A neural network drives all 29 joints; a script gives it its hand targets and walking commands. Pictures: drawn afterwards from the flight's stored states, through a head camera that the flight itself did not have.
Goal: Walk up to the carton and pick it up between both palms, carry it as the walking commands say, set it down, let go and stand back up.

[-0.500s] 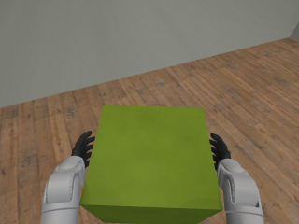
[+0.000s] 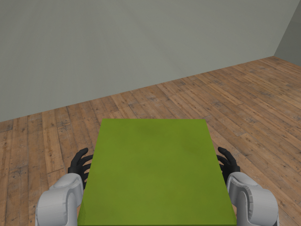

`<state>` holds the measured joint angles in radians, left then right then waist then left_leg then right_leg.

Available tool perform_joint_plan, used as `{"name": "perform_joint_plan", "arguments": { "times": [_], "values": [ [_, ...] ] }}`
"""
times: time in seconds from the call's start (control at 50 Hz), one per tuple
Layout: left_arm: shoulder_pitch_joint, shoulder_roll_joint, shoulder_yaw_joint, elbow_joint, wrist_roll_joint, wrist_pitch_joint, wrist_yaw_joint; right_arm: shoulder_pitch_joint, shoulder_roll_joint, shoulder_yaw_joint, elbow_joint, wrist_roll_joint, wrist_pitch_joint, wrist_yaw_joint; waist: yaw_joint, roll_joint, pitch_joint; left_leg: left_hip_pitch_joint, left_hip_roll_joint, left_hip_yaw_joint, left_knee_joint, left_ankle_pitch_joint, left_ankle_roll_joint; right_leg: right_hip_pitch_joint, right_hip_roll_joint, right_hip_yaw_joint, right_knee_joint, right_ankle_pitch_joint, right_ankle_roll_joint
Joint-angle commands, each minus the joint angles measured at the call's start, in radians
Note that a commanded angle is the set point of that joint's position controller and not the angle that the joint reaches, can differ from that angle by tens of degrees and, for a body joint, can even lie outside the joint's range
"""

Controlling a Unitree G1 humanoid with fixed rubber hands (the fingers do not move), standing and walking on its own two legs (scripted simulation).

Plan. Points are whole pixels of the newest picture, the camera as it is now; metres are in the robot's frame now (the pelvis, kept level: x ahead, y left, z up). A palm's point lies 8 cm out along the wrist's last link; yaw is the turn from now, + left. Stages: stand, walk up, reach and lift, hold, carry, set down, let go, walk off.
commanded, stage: carry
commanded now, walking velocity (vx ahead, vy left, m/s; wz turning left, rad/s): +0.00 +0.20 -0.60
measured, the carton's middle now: (153, 186) +0.26 +0.00 +0.02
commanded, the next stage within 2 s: none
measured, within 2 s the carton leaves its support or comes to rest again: neither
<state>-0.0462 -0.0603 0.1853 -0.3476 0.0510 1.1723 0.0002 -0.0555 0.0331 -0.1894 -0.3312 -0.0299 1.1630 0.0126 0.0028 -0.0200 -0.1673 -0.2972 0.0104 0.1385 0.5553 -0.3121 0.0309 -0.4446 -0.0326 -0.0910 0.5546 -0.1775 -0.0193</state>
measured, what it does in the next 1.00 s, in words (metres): steps to the left, turning right: left foot, then right foot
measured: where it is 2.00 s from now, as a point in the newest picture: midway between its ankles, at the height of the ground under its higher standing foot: outside the picture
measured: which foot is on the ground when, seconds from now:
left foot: down 0.00-0.14, up 0.16-0.36, down 0.38-0.66, up 0.68-0.96, down 0.98-1.00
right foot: down 0.00-0.40, up 0.42-0.64, down 0.66-1.00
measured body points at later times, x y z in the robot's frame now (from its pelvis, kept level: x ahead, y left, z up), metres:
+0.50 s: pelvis -0.06 +0.05 +0.01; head -0.07 +0.05 +0.46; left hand +0.23 +0.17 +0.07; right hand +0.15 -0.19 +0.07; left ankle -0.06 +0.14 -0.73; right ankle -0.03 -0.08 -0.68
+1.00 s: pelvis -0.06 +0.14 -0.01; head -0.05 +0.14 +0.44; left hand +0.25 +0.17 +0.06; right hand +0.07 -0.15 +0.07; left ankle +0.02 +0.24 -0.73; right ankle -0.10 -0.03 -0.73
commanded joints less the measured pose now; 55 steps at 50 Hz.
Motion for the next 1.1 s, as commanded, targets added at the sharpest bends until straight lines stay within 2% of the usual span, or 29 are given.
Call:
{"name": "perform_joint_plan", "arguments": {
  "times": [0.0,0.06,0.1,0.12,0.14,0.16,0.22,0.32,0.36,0.38,0.4,0.42,0.44,0.48,0.52,0.58,0.62,0.64,0.66,0.68,0.72,0.78,0.94,0.96,0.98,1.0,1.02,1.04,1.08],
  "values": [
    [-0.562,-0.772,-0.81,-0.128,-0.362,0.016,-0.205,-0.472,0.776,0.738,-0.098,0.286,0.019,0.198,0.005,0.172,-0.047,-0.058,0.241,-0.186,-0.244,-0.133,0.028,0.04,-0.056,0.046,0.04,-0.081,0.014],
    [-0.575,-0.789,-0.805,-0.082,-0.389,0.025,-0.226,-0.488,0.766,0.734,-0.097,0.265,0.023,0.18,0.004,0.153,-0.021,-0.154,0.231,-0.107,-0.208,-0.153,0.032,0.073,-0.049,0.018,0.159,-0.091,0.009],
    [-0.568,-0.782,-0.792,-0.054,-0.393,0.024,-0.236,-0.474,0.76,0.727,-0.08,0.252,0.021,0.171,0.004,0.06,-0.022,-0.152,0.194,-0.071,-0.113,-0.101,0.017,0.078,-0.08,0.076,0.061,-0.084,0.002],
    [-0.57,-0.777,-0.785,-0.051,-0.39,0.02,-0.239,-0.472,0.766,0.729,-0.083,0.253,0.02,0.171,0.002,-0.053,-0.02,-0.157,0.146,-0.023,-0.016,-0.156,-0.005,0.058,-0.154,0.207,-0.06,-0.137,-0.017],
    [-0.55,-0.774,-0.771,-0.045,-0.385,0.015,-0.239,-0.494,0.775,0.737,-0.099,0.261,0.018,0.173,0.014,-0.221,-0.034,-0.19,0.066,0.014,0.155,-0.201,-0.036,0.071,-0.288,0.46,-0.239,-0.227,-0.061],
    [-0.536,-0.784,-0.763,-0.043,-0.383,0.009,-0.238,-0.52,0.791,0.751,-0.113,0.273,0.017,0.174,0.024,-0.288,-0.069,-0.222,0.025,-0.022,0.316,-0.22,-0.05,0.108,-0.37,0.617,-0.33,-0.259,-0.106],
    [-0.566,-0.801,-0.791,-0.141,-0.394,-0.008,-0.225,-0.541,0.853,0.783,-0.144,0.322,-0.002,0.18,0.024,-0.159,-0.166,-0.183,0.022,-0.08,0.331,-0.158,-0.055,0.126,-0.312,0.471,-0.331,-0.283,-0.076],
    [-0.496,-0.756,-0.782,-0.188,-0.362,-0.013,-0.209,-0.494,0.849,0.804,-0.181,0.333,-0.011,0.174,0.018,-0.223,-0.237,-0.008,-0.053,-0.017,0.046,-0.157,-0.034,0.144,-0.222,0.353,-0.341,-0.224,0.007],
    [-0.465,-0.734,-0.778,-0.188,-0.347,-0.008,-0.207,-0.454,0.84,0.802,-0.181,0.324,-0.007,0.172,0.004,-0.203,-0.241,0.184,-0.053,0.04,-0.235,-0.085,-0.008,0.096,-0.129,0.237,-0.3,-0.171,0.083],
    [-0.458,-0.721,-0.778,-0.182,-0.34,-0.008,-0.207,-0.442,0.831,0.797,-0.175,0.319,-0.006,0.172,-0.001,-0.088,-0.235,0.282,0.036,-0.054,-0.318,-0.136,0.006,0.015,-0.074,0.169,-0.165,-0.155,0.107],
    [-0.479,-0.736,-0.791,-0.194,-0.355,-0.003,-0.214,-0.441,0.819,0.79,-0.178,0.306,-0.013,0.174,-0.006,0.246,-0.18,0.192,0.257,-0.313,-0.329,-0.316,0.078,-0.136,0.026,0.024,0.122,-0.205,0.107],
    [-0.482,-0.745,-0.79,-0.169,-0.344,-0.003,-0.214,-0.442,0.818,0.796,-0.17,0.308,-0.009,0.181,0.004,0.295,-0.096,0.055,0.382,-0.316,-0.37,-0.283,0.131,-0.205,0.008,-0.023,0.349,-0.307,0.081],
    [-0.489,-0.752,-0.783,-0.143,-0.344,-0.003,-0.216,-0.452,0.803,0.789,-0.18,0.3,-0.005,0.182,0.002,0.214,-0.047,0.001,0.382,-0.267,-0.353,-0.176,0.153,-0.202,0.001,0.004,0.503,-0.319,0.054],
    [-0.494,-0.76,-0.792,-0.134,-0.343,-0.007,-0.212,-0.468,0.776,0.776,-0.193,0.288,-0.006,0.184,0.003,0.111,-0.006,-0.008,0.302,-0.115,-0.254,0.058,0.114,-0.182,-0.027,0.018,0.581,-0.253,0.033],
    [-0.49,-0.749,-0.8,-0.152,-0.352,-0.008,-0.204,-0.458,0.764,0.776,-0.218,0.293,-0.01,0.178,0.002,0.127,-0.042,0.086,0.252,-0.019,-0.131,0.324,0.089,-0.166,-0.012,-0.029,0.456,-0.241,0.032],
    [-0.446,-0.725,-0.796,-0.165,-0.354,-0.005,-0.193,-0.397,0.746,0.766,-0.225,0.293,-0.01,0.171,-0.007,0.202,-0.144,0.193,0.278,-0.003,0.009,0.602,0.108,-0.053,0.029,-0.078,0.243,-0.259,0.007],
    [-0.392,-0.719,-0.788,-0.144,-0.343,-0.007,-0.196,-0.364,0.731,0.759,-0.211,0.287,-0.011,0.169,0.01,0.148,-0.174,0.164,0.26,0.039,0.139,0.584,0.045,0.086,-0.015,-0.033,-0.056,-0.046,-0.01],
    [-0.359,-0.719,-0.781,-0.129,-0.34,-0.008,-0.199,-0.353,0.718,0.762,-0.203,0.284,-0.011,0.169,0.016,0.065,-0.174,-0.015,0.245,0.023,0.228,0.443,-0.013,0.255,-0.121,0.112,-0.111,0.133,-0.025],
    [-0.328,-0.711,-0.775,-0.119,-0.334,-0.014,-0.198,-0.335,0.729,0.768,-0.206,0.282,-0.009,0.171,0.004,-0.236,-0.186,-0.294,0.137,0.041,0.413,0.01,-0.089,0.456,-0.422,0.49,-0.06,0.854,-0.116],
    [-0.31,-0.725,-0.761,-0.12,-0.334,-0.021,-0.2,-0.376,0.758,0.792,-0.245,0.286,-0.011,0.174,0.018,-0.334,-0.198,-0.444,0.054,-0.056,0.511,-0.327,-0.095,0.514,-0.475,0.636,-0.065,1.076,-0.225],
    [-0.401,-0.751,-0.784,-0.194,-0.343,-0.037,-0.202,-0.437,0.805,0.809,-0.227,0.316,-0.024,0.193,0.022,-0.124,-0.207,-0.42,0.09,-0.14,0.599,-0.25,-0.096,0.424,-0.384,0.485,-0.074,0.633,-0.183],
    [-0.478,-0.764,-0.821,-0.279,-0.355,-0.055,-0.19,-0.498,0.828,0.847,-0.28,0.364,-0.045,0.196,0.023,-0.132,-0.157,-0.334,0.065,-0.096,0.482,-0.096,-0.105,0.249,-0.239,0.328,-0.135,0.204,-0.105],
    [-0.358,-0.699,-0.817,-0.233,-0.322,-0.027,-0.184,-0.349,0.772,0.8,-0.228,0.307,-0.022,0.178,0.009,-0.224,-0.17,-0.019,-0.025,0.007,-0.056,-0.014,-0.08,0.091,-0.184,0.326,-0.076,0.043,-0.054],
    [-0.363,-0.696,-0.817,-0.225,-0.318,-0.023,-0.185,-0.333,0.773,0.79,-0.21,0.3,-0.019,0.179,0.002,-0.164,-0.183,0.132,0.011,-0.007,-0.154,-0.009,-0.064,-0.009,-0.144,0.284,-0.004,-0.025,-0.026],
    [-0.361,-0.7,-0.823,-0.219,-0.318,-0.02,-0.187,-0.325,0.762,0.775,-0.202,0.293,-0.021,0.179,-0.003,0.048,-0.191,0.256,0.201,-0.199,-0.249,-0.065,-0.025,-0.161,-0.049,0.166,0.186,-0.185,0.009],
    [-0.399,-0.709,-0.835,-0.239,-0.333,-0.011,-0.194,-0.311,0.745,0.767,-0.2,0.285,-0.03,0.18,-0.001,0.376,-0.166,0.189,0.419,-0.427,-0.272,0.01,0.113,-0.326,0.067,-0.018,0.438,-0.478,0.046],
    [-0.421,-0.716,-0.831,-0.197,-0.336,-0.014,-0.2,-0.339,0.742,0.766,-0.216,0.279,-0.03,0.176,0.002,0.317,-0.137,0.116,0.413,-0.355,-0.237,0.127,0.15,-0.284,-0.005,0.023,0.62,-0.474,0.027],
    [-0.453,-0.737,-0.835,-0.189,-0.351,-0.016,-0.204,-0.371,0.746,0.76,-0.236,0.275,-0.031,0.176,-0.002,0.211,-0.101,0.032,0.37,-0.28,-0.22,0.158,0.142,-0.242,-0.014,0.03,0.706,-0.409,0.013],
    [-0.472,-0.769,-0.832,-0.169,-0.358,-0.023,-0.205,-0.412,0.748,0.765,-0.243,0.276,-0.031,0.181,-0.001,0.147,-0.05,-0.03,0.29,-0.132,-0.227,0.051,0.102,-0.209,-0.042,0.014,0.728,-0.267,0.028]
  ]
}}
